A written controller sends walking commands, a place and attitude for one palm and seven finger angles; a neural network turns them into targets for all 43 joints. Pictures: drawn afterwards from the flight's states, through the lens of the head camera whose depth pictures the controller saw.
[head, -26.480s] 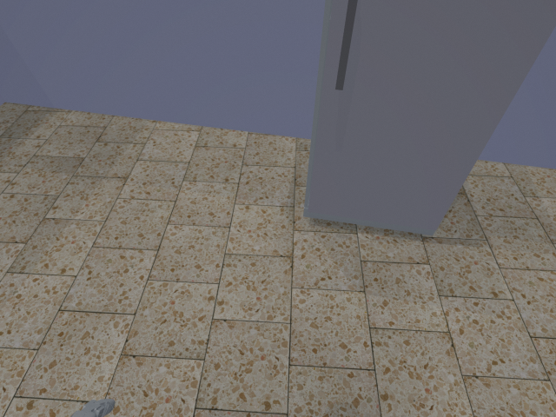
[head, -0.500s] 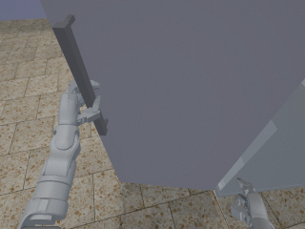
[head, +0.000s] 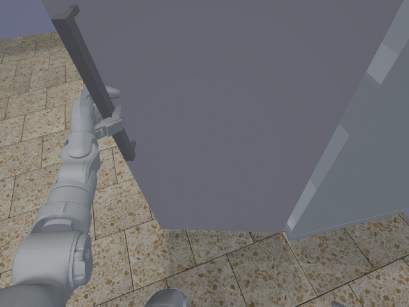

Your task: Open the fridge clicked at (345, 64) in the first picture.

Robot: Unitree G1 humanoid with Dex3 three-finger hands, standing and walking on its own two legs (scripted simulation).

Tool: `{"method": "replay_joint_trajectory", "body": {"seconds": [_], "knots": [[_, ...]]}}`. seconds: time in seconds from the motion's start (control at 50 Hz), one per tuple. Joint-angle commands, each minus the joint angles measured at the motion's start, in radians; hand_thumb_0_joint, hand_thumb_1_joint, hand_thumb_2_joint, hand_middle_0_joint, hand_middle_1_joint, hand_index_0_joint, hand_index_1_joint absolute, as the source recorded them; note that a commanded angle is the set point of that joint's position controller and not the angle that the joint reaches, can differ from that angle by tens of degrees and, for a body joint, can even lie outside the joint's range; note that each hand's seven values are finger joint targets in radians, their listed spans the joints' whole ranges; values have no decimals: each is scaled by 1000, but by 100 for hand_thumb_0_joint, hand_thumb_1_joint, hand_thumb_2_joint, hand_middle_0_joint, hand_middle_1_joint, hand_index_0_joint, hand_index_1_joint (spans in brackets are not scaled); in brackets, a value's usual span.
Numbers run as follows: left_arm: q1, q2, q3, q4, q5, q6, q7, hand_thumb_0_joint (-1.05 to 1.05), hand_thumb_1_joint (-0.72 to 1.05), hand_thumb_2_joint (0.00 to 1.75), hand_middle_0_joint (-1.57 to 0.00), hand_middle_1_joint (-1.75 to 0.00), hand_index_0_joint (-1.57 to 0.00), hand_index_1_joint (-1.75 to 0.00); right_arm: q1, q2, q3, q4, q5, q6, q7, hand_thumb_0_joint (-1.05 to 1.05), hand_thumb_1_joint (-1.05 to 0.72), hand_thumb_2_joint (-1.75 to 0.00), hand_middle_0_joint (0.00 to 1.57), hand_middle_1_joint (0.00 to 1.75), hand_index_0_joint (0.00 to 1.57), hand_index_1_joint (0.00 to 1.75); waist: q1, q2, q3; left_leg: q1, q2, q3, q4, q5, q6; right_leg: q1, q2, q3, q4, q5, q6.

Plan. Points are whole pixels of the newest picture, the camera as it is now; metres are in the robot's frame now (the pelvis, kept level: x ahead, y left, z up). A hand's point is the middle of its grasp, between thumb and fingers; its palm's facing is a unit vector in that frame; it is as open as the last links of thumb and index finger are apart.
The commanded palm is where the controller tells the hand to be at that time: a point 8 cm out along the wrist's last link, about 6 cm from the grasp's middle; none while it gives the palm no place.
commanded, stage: stop walking and hold the door back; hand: left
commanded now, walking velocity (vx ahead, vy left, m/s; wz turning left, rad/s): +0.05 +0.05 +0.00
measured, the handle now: (108, 99) +0.49 +0.20 +0.14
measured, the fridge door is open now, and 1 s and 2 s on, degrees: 75 68 68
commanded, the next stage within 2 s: loosen the grip on the handle in 0.02 s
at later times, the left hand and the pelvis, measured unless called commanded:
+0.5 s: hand (117, 120) +0.47 +0.19 +0.10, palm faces +0.15 -0.97 -0.20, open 11.9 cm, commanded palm +0.44 +0.25 +0.10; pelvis +0.02 +0.06 -0.01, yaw -3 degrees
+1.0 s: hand (100, 120) +0.49 +0.24 +0.08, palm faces +0.24 -0.94 -0.24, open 14.6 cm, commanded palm +0.45 +0.29 +0.09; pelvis +0.04 +0.04 -0.01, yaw -3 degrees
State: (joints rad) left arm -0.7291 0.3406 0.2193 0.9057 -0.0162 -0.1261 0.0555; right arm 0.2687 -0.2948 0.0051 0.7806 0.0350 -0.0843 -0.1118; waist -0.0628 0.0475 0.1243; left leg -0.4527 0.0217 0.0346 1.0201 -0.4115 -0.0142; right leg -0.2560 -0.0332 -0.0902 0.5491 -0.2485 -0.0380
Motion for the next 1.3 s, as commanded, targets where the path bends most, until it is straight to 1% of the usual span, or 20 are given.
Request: {"method": "replay_joint_trajectory", "body": {"seconds": [0.0,0.08,0.1,0.12,0.14,0.16,0.2,0.22,0.26,0.38,0.46,0.48,0.5,0.62,0.76,0.78,0.82,0.92,1.08,1.28], "knots": [[-324,342,122,-177,-8,-76,23,0,90,90,-45,-140,-45,-140,-29,-91,-24,-143,-11,-52,-6,0,-90,-90,20,30,20,30,61,-188,-309,-12,33,21,-169,63,-6,224,-246,175,-192,236,-82],[-282,285,93,-299,-19,-81,20,0,90,90,-45,-140,-45,-140,-37,-91,-29,-175,-23,-56,-4,0,-90,-90,20,30,20,30,68,-222,-325,153,9,76,-386,147,-6,154,-206,159,-185,164,-60],[-797,772,345,-403,55,-108,60,0,90,90,-45,-140,-45,-140,29,-60,-3,-237,-7,-54,-19,0,-90,-90,20,30,20,30,64,-79,-324,166,-1,17,-579,50,-3,160,-97,86,-78,-190,51],[-695,457,169,-194,113,-48,-37,0,78,84,-45,-140,-45,-140,32,-113,-76,-146,-74,-136,41,0,-90,-90,20,30,20,30,9,-68,-457,208,0,18,-621,358,47,0,10,76,-32,205,14],[-593,238,37,-203,66,-42,-33,0,66,78,-45,-140,-45,-140,114,-108,-91,-160,-29,-137,74,0,-90,-90,20,30,20,30,-51,-150,-492,260,-9,-7,-536,395,40,-33,34,20,-25,226,29],[-487,282,114,-169,83,-28,-26,0,54,73,-45,-140,-45,-140,137,-143,-107,-151,-40,-123,76,0,-90,-90,20,30,20,30,-9,-187,-535,263,2,-10,-529,481,43,5,32,47,-11,298,28],[-392,182,61,-73,50,-8,-16,0,30,61,-45,-140,-45,-140,45,-115,-96,-180,-11,-106,106,0,-90,-90,20,30,20,30,29,-180,-386,211,-22,-1,-561,137,44,-65,22,83,-115,-71,41],[-442,129,-2,-182,39,-4,-4,0,17,55,-45,-140,-45,-140,25,-112,-79,-207,-8,-109,119,0,-90,-90,20,30,20,30,35,64,-370,216,-40,23,-560,47,34,-108,18,77,-103,-131,30],[-500,162,4,-223,83,8,51,0,-7,43,-45,-140,-45,-140,35,-107,-77,-189,-15,-111,129,0,-90,-90,20,30,20,30,28,187,-343,208,-40,-8,-574,19,27,-115,30,54,-68,-47,7],[-396,34,-52,-329,80,26,134,0,-55,20,-40,-133,-40,-133,52,-115,-88,-203,-25,-104,146,0,-90,-90,20,30,20,30,-6,-112,-424,227,1,-50,-556,135,33,-108,62,25,-49,0,22],[-418,-12,-86,-455,72,43,157,0,-55,20,-34,-127,-34,-127,44,-105,-84,-193,-29,-101,144,0,-90,-90,20,30,20,30,1,4,-478,319,12,-66,-547,256,15,-125,68,22,-28,60,20],[-418,7,-76,-491,86,43,169,0,-55,20,-33,-125,-33,-125,47,-106,-85,-187,-34,-99,143,0,-90,-90,20,30,20,30,1,37,-491,344,19,-75,-545,297,7,-133,69,21,-22,74,20],[-386,232,110,-232,127,54,190,0,-55,20,-32,-123,-32,-123,83,-129,-77,-134,-53,-77,122,0,-90,-90,20,30,20,30,-9,-85,-352,211,12,-74,-534,230,16,-161,70,23,-28,49,22],[-372,119,27,-366,121,16,182,0,-55,20,-25,-115,-25,-115,81,-103,-79,-163,-59,-49,124,0,-90,-90,20,30,20,30,14,61,-529,306,11,-62,-509,370,1,-127,64,23,-3,97,18],[-242,49,-3,-455,68,25,134,0,-55,20,-25,-115,-25,-115,100,-108,-99,-161,-46,-33,131,0,-90,-90,20,30,20,30,6,-30,-539,331,23,-35,-451,614,7,-90,75,24,-3,240,32],[-353,180,73,-319,86,12,131,0,-55,20,-25,-115,-25,-115,121,-125,-93,-114,-53,-21,115,0,-90,-90,20,30,20,30,-38,-89,-434,242,17,-32,-442,491,12,-139,73,26,-3,210,34],[-388,194,71,-331,92,-28,108,0,-55,20,-25,-115,-25,-115,119,-118,-91,-123,-49,-16,109,0,-90,-90,20,30,20,30,-34,-66,-404,185,0,-21,-451,388,23,-132,69,32,-1,177,31],[-393,252,84,-408,77,-121,46,0,-55,20,-25,-115,-25,-115,125,-113,-96,-129,-48,-21,106,0,-90,-90,20,30,20,30,-11,102,-569,266,-14,-7,-414,437,24,-89,64,54,26,229,24],[-227,340,158,-244,1,-72,-68,0,-55,20,-25,-115,-25,-115,123,-135,-95,-132,-15,-12,86,0,-90,-90,20,30,20,30,-7,-96,-417,95,-27,18,-424,297,46,-46,52,75,-14,224,47],[-271,459,226,-259,1,-167,-131,0,-55,20,-25,-115,-25,-115,136,-134,-91,-130,-19,-28,72,0,-90,-90,20,30,20,30,-1,-16,-486,102,-28,17,-386,303,49,-58,52,98,22,229,47]]}}
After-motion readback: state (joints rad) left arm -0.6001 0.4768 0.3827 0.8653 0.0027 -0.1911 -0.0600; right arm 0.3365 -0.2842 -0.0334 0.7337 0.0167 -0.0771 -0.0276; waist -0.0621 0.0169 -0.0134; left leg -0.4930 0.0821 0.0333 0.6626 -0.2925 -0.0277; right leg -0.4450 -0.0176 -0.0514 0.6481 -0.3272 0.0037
